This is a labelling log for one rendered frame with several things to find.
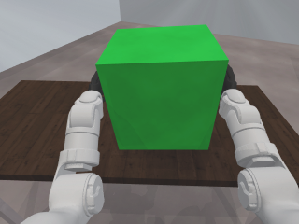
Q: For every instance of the left robot hand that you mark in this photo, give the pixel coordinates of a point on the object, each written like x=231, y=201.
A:
x=95, y=85

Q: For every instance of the table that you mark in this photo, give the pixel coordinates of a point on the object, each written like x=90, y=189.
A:
x=33, y=120

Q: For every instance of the left robot forearm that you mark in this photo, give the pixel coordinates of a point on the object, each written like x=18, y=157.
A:
x=82, y=133

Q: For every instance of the carton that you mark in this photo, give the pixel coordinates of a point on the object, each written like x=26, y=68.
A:
x=162, y=86

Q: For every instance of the robot right upper arm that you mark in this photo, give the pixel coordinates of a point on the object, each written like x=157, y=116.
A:
x=270, y=193

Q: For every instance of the right robot hand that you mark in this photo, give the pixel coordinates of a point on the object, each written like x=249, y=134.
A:
x=229, y=80

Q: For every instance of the robot left upper arm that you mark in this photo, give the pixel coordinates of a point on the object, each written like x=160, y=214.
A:
x=74, y=199

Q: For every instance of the right robot forearm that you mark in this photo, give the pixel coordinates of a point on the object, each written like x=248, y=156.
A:
x=252, y=145

